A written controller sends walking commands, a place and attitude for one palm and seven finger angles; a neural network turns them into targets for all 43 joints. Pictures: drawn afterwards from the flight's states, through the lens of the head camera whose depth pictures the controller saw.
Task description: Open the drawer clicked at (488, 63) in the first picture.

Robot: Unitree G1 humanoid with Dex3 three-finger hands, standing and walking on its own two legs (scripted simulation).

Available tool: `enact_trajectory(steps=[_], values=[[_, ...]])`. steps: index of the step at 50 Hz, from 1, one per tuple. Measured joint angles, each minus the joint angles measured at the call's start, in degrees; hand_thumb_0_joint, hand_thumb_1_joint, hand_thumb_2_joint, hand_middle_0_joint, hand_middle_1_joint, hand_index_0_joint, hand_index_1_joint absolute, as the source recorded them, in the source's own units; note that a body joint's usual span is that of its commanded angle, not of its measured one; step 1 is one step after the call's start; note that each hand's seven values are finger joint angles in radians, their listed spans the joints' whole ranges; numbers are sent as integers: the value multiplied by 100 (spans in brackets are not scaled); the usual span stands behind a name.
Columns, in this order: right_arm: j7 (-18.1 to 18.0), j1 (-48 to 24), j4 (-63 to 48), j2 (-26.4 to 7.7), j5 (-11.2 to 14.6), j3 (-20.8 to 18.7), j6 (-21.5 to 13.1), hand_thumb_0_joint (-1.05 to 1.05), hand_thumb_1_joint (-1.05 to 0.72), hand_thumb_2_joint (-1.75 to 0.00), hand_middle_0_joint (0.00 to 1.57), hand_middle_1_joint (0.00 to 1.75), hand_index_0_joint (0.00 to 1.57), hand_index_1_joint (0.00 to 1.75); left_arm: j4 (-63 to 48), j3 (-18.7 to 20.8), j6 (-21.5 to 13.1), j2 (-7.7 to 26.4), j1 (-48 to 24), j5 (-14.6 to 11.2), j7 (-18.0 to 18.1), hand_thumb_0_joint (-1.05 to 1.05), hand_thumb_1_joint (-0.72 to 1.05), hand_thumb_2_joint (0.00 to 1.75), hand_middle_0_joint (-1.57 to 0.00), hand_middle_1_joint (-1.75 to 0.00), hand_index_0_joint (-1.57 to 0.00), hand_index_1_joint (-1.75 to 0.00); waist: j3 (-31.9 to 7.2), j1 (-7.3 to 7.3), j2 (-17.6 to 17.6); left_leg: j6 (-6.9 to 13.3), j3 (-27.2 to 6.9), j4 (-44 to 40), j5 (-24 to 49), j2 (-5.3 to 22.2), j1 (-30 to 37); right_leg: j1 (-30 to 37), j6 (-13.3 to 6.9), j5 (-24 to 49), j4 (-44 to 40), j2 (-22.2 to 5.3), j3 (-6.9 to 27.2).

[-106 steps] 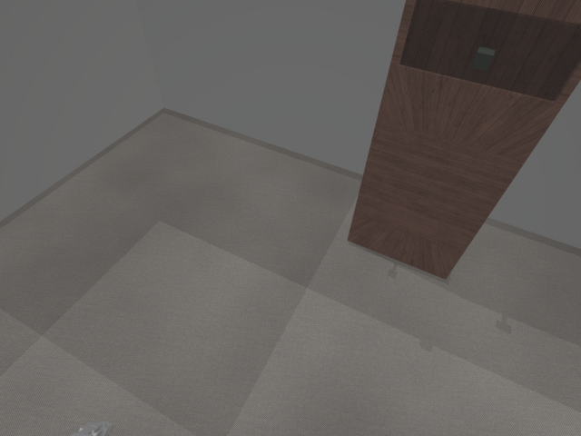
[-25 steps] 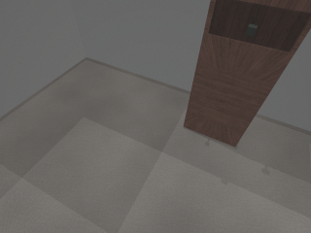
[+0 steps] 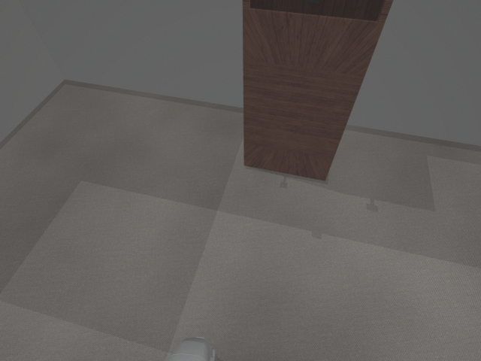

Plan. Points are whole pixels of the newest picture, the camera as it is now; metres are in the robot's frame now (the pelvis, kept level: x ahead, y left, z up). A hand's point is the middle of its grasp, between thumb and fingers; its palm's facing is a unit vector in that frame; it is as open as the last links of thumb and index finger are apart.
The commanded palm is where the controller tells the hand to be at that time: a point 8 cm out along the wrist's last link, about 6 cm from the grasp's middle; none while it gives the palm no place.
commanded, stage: walk to a spot facing it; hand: left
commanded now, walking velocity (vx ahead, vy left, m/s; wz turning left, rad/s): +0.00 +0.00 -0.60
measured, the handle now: out of the picture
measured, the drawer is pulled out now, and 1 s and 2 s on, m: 0.00 0.00 0.00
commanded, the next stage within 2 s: turn to face it in 1.46 s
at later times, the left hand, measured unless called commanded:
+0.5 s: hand (119, 355) +0.13 +0.25 -0.16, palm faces -0.27 -0.94 -0.22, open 7.4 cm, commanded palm none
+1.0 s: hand (165, 332) +0.18 +0.17 -0.18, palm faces -0.54 -0.82 -0.18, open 7.4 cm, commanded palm none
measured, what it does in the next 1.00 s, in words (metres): steps on the spot, turning right: left foot, then right foot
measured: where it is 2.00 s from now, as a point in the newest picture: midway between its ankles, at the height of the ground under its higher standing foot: (288, 349)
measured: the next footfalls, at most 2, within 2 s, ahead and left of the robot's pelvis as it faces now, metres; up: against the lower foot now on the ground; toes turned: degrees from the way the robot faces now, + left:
left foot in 0.22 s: +0.02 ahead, +0.16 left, +0.00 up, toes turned -9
right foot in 0.66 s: -0.05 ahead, -0.09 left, +0.00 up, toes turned -30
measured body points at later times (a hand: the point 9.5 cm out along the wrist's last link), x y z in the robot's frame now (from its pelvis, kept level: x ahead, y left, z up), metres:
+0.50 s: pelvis -0.02 +0.06 +0.00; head +0.02 +0.08 +0.45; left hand +0.15 +0.30 -0.14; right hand -0.04 -0.20 -0.12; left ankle -0.02 +0.16 -0.74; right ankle -0.07 -0.08 -0.67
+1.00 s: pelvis +0.04 +0.03 +0.00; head +0.07 +0.03 +0.45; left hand +0.21 +0.22 -0.16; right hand -0.05 -0.24 -0.13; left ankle +0.15 +0.10 -0.73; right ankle -0.09 -0.07 -0.74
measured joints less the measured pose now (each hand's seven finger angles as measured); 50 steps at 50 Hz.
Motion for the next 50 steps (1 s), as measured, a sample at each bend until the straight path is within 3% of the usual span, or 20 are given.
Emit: enact_trajectory(steps=[8,11,12,15,18,20,27,30,33,36,39,45,50], values=[[-78,-114,-155,-8,62,-9,-78,1,-91,-89,20,30,20,30,-39,143,48,201,-54,40,10,1,91,89,-21,-30,-21,-30,-205,88,-181,54,-100,-1536,-229,-124,630,-145,185,327,-279,161,574],[-102,-76,-288,15,94,31,-197,1,-91,-89,20,30,20,30,-67,201,112,347,-122,28,16,1,91,89,-21,-30,-21,-30,-306,51,-246,163,-72,-2742,136,-178,1125,-321,334,328,-122,253,760],[-113,-45,-321,47,79,44,-253,1,-91,-89,20,30,20,30,-75,231,141,416,-160,9,11,1,91,89,-21,-30,-21,-30,-317,11,-310,330,-3,-2957,419,-196,1201,-434,348,138,108,258,789],[-104,98,-369,163,13,128,-257,1,-91,-89,20,30,20,30,-55,345,212,588,-281,53,-36,1,91,89,-21,-30,-21,-30,-314,-14,-443,437,241,-2952,429,-153,1308,-961,527,-996,1829,193,377],[-104,264,-347,233,-37,177,-240,1,-90,-89,20,30,20,30,-114,410,210,683,-341,71,-114,1,91,89,-20,-30,-20,-30,-309,-14,-418,440,432,-3147,465,-28,1493,-1276,664,-1047,3270,-2,-17],[-97,350,-326,253,-49,178,-250,1,-90,-89,20,30,20,30,-153,406,211,689,-370,59,-143,1,91,89,-20,-30,-20,-30,-280,-24,-352,455,563,-3224,490,61,1583,-1245,723,-1055,3511,-185,-193],[-34,597,-232,233,-70,123,-280,1,-90,-89,20,30,21,30,-176,310,281,530,-618,31,-201,1,91,90,-20,-30,-20,-30,-87,-192,-127,399,1096,-3148,393,352,1679,-630,733,-1243,2302,-625,-538],[1,684,-151,140,-79,66,-250,1,-90,-89,20,30,21,30,-207,250,241,425,-758,23,-214,1,91,90,-20,-30,-20,-30,-10,-299,1,312,1319,-2900,247,519,1604,-263,624,-1241,1529,-620,-686],[44,882,-102,0,-50,20,-208,1,-90,-89,20,30,21,30,-297,172,81,382,-816,32,-224,1,91,90,-20,-30,-20,-30,-56,-352,89,168,1470,-2193,-72,725,1316,288,374,-529,306,-568,-806],[49,909,49,-191,-42,-4,16,1,-90,-89,20,30,20,30,-294,102,-60,229,-824,-13,-132,1,91,89,-20,-30,-20,-30,-42,-376,287,41,782,-531,-838,677,603,242,259,-640,557,-407,-779],[115,851,106,-249,-84,-35,76,1,-91,-89,20,30,20,30,-256,66,-117,151,-577,1,-76,1,91,89,-20,-30,-21,-30,-165,-315,211,-20,510,135,-465,540,96,448,242,-635,235,-361,-558],[204,692,-150,-192,-89,-67,-135,1,-91,-90,19,30,20,30,50,39,-200,152,-98,35,-115,1,91,89,-21,-30,-21,-30,-365,-270,21,-117,424,-705,291,485,-167,803,294,-469,-334,-332,-167],[194,574,-326,-73,-42,-13,-343,1,-91,-90,19,30,20,30,219,116,-178,231,193,43,-127,1,90,89,-21,-30,-21,-30,-429,-101,-152,-61,481,-2169,401,279,401,906,447,-779,-144,-325,167]])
